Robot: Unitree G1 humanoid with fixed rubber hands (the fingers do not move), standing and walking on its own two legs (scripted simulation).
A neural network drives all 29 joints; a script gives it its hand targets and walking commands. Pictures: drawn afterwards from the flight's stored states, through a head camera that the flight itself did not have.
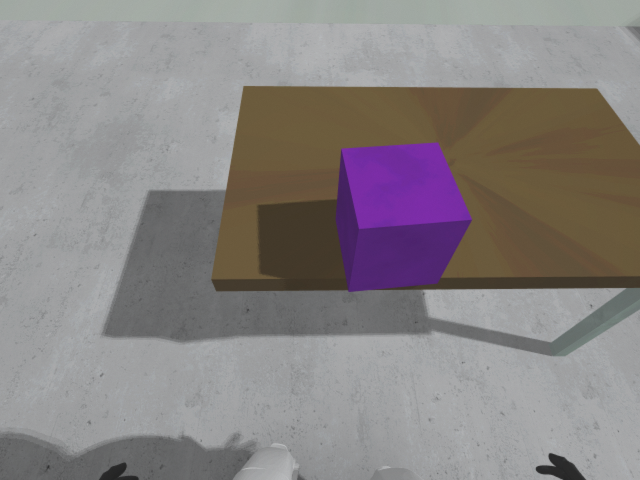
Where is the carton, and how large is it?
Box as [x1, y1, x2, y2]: [336, 143, 471, 291]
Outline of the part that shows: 438,143 341,149 336,208 336,224 348,291 437,283 471,220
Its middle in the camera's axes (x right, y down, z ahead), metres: +0.13 -0.04 +0.70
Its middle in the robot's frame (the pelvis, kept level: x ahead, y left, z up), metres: +0.55 -0.09 -0.08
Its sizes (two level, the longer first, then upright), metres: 0.177 0.174 0.196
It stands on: a table, 0.56 m high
